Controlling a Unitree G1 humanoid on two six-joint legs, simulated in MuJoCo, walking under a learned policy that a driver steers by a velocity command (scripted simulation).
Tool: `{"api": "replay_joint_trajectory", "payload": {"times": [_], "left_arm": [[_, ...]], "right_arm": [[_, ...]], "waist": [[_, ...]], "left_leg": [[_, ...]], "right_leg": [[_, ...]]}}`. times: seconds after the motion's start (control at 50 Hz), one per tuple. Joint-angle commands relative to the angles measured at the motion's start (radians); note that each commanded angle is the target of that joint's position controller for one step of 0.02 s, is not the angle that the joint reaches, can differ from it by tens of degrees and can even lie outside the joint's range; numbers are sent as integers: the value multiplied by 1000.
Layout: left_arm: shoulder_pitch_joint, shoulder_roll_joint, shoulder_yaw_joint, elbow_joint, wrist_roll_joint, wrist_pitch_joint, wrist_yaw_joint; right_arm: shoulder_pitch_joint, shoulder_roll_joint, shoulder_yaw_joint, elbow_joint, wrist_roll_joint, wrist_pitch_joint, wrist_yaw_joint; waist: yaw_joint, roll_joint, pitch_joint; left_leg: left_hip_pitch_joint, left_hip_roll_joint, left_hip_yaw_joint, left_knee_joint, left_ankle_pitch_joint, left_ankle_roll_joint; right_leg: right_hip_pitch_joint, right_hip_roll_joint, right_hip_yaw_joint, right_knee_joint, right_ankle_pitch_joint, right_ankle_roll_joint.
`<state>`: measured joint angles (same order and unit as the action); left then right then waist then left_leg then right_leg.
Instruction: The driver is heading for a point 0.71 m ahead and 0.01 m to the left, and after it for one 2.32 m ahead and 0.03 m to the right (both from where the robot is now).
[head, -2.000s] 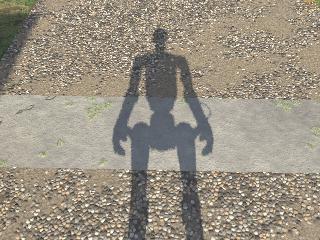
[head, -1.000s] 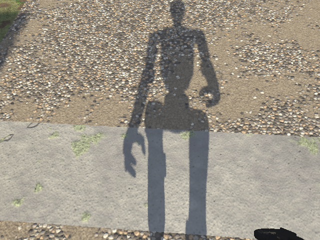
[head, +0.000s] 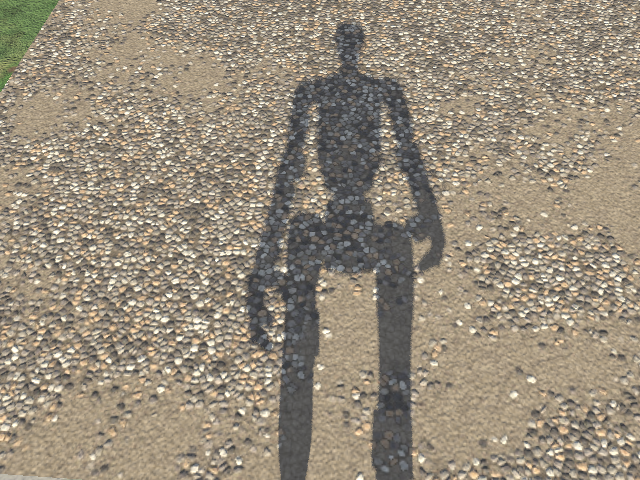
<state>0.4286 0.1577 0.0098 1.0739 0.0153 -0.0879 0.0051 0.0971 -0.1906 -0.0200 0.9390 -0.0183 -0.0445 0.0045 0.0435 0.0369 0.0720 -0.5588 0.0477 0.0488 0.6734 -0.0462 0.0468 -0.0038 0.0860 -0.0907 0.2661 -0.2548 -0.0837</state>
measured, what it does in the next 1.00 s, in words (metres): steps on the spot: left foot, then right foot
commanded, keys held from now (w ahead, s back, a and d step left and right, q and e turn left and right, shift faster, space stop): no key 1.00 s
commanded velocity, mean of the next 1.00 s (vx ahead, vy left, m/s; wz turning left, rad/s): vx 0.05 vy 0.00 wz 0.00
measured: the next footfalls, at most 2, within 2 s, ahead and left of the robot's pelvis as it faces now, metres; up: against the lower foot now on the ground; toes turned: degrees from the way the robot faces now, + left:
left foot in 0.08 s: +0.19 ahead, +0.09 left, +0.00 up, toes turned +2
right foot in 0.40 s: +0.11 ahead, -0.11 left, +0.00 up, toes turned -1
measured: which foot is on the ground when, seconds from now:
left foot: up 0.00-0.06, down 0.08-1.00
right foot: down 0.00-0.10, up 0.12-0.38, down 0.40-1.00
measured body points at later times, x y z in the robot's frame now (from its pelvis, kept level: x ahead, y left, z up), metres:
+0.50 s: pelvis +0.07 +0.01 +0.00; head +0.07 +0.01 +0.45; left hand +0.07 +0.23 -0.16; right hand +0.09 -0.22 -0.16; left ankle +0.15 +0.08 -0.74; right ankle +0.07 -0.11 -0.74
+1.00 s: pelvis +0.09 -0.01 +0.00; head +0.09 -0.01 +0.45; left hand +0.06 +0.20 -0.16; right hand +0.07 -0.22 -0.16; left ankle +0.15 +0.08 -0.74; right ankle +0.07 -0.11 -0.74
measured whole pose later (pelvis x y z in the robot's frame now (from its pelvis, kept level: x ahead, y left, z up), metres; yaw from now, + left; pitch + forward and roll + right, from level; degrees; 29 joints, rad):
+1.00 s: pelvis +0.09 -0.01 +0.00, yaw +0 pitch -1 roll +0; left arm 0.36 0.11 -0.01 1.14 0.01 -0.02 0.04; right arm 0.31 -0.12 0.00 1.15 -0.01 -0.01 -0.03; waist -0.01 0.00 0.01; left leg -0.25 -0.02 0.05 0.40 -0.13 0.04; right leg -0.12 0.03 -0.02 0.41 -0.26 -0.03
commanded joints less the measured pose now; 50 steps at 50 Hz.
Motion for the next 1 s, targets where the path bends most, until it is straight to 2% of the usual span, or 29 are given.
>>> {"api": "replay_joint_trajectory", "payload": {"times": [0.02,0.04,0.06,0.08,0.1,0.12,0.14,0.16,0.18,0.2,0.22,0.26,0.3,0.34,0.38,0.4,0.42,0.44,0.46,0.48,0.54,0.64,1.0], "left_arm": [[29,124,16,-16,6,2,16],[19,125,17,-13,5,4,21],[4,128,18,-10,-1,7,23],[28,127,18,-11,-7,5,24],[110,82,6,-18,-21,4,30],[218,34,2,27,-53,28,29],[153,91,17,29,-19,52,31],[62,88,22,8,9,62,26],[13,70,21,2,19,70,21],[-7,56,20,1,20,81,19],[18,32,13,15,18,91,19],[31,20,8,35,9,106,27],[9,25,6,41,3,117,36],[-9,28,3,45,3,123,37],[-1,29,0,57,9,120,35],[-6,41,-2,52,17,115,34],[-12,61,-2,45,19,106,35],[-35,70,-3,47,8,99,34],[-51,48,-10,46,3,88,34],[-66,44,-12,45,-2,78,35],[-73,55,-9,37,-8,64,40],[-20,40,-10,48,-5,68,37],[18,17,-16,62,-6,65,40]], "right_arm": [[71,-57,-7,-6,-3,-12,-16],[115,-67,-12,13,-4,-18,-21],[190,-70,-16,44,-8,-30,-27],[262,-109,-26,68,-15,-47,-31],[349,-171,-37,82,-26,-56,-31],[351,-145,-31,82,1,-41,-28],[295,-109,-20,65,25,-30,-21],[218,-91,-14,55,22,-20,-24],[167,-68,-4,49,13,-13,-31],[135,-57,1,47,9,-8,-40],[118,-53,4,51,4,-4,-44],[140,-59,5,65,-4,-5,-43],[157,-78,1,76,-1,-2,-40],[150,-92,-4,81,5,10,-38],[141,-93,-8,84,16,27,-38],[159,-87,-9,91,18,34,-37],[177,-79,-11,95,21,40,-37],[186,-65,-12,93,26,47,-34],[196,-51,-8,102,19,47,-31],[219,-34,-5,113,14,45,-29],[247,-39,-3,136,6,37,-26],[241,-28,5,154,10,32,-31],[281,-2,14,201,11,31,-40]], "waist": [[-41,-140,-32],[-59,-132,-39],[-98,-101,-56],[-111,-41,-109],[-89,77,-229],[-81,180,-358],[-73,75,-301],[-60,52,-181],[-38,21,-113],[-15,27,-76],[5,44,-75],[3,42,-99],[-9,49,-109],[-10,59,-91],[-2,45,-49],[-6,21,-18],[-22,-6,12],[-48,-90,62],[-58,-120,55],[-73,-135,39],[-81,-89,8],[-58,-42,14],[-55,-41,17]], "left_leg": [[161,-46,18,-65,-33,26],[205,-56,13,-118,-48,39],[294,-64,12,-233,29,51],[441,9,-50,-269,349,65],[668,227,-220,-166,878,141],[734,378,-395,-185,1021,319],[617,344,-385,-254,754,320],[496,298,-349,-323,525,289],[397,256,-304,-378,378,249],[313,215,-251,-415,296,213],[265,178,-204,-427,245,184],[269,152,-179,-427,171,163],[268,150,-192,-443,2,154],[226,138,-204,-470,-241,134],[147,121,-210,-490,-441,86],[117,113,-215,-498,-503,48],[119,87,-202,-489,-497,16],[190,39,-148,-460,-404,3],[292,29,-131,-404,-302,4],[361,23,-119,-367,-230,5],[407,29,-121,-347,-166,10],[356,37,-130,-368,-187,6],[369,42,-128,-344,-113,4]], "right_leg": [[-30,-268,96,80,855,-79],[-14,-272,110,134,859,-72],[-13,-251,104,231,821,-53],[-70,-208,87,351,653,-21],[-216,-140,47,554,169,7],[-304,-28,51,754,-386,29],[-327,-51,112,798,-423,36],[-358,-63,119,804,-379,44],[-345,-87,129,758,-316,53],[-302,-104,130,692,-265,64],[-249,-102,114,638,-235,73],[-210,-87,92,532,-222,82],[-191,-88,86,448,-185,80],[-156,-88,73,361,-108,72],[-89,-89,64,238,-17,56],[-83,-119,103,170,2,46],[-120,-160,159,111,-45,35],[-266,-171,194,73,-143,25],[-333,-183,212,26,-176,28],[-365,-190,221,-3,-175,35],[-344,-185,212,-9,-116,37],[-286,-173,191,20,-64,27],[-249,-170,178,33,16,22]]}}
